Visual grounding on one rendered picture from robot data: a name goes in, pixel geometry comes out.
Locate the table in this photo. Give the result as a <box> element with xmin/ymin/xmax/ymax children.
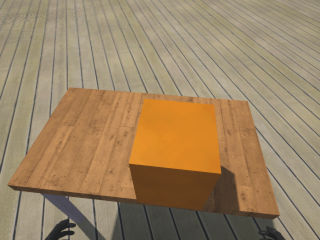
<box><xmin>7</xmin><ymin>87</ymin><xmax>280</xmax><ymax>223</ymax></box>

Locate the carton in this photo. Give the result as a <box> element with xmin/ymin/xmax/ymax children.
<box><xmin>129</xmin><ymin>99</ymin><xmax>222</xmax><ymax>210</ymax></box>

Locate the left robot hand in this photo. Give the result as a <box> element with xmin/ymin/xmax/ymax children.
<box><xmin>45</xmin><ymin>218</ymin><xmax>76</xmax><ymax>240</ymax></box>

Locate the right robot hand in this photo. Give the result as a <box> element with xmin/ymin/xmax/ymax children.
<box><xmin>258</xmin><ymin>226</ymin><xmax>285</xmax><ymax>240</ymax></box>

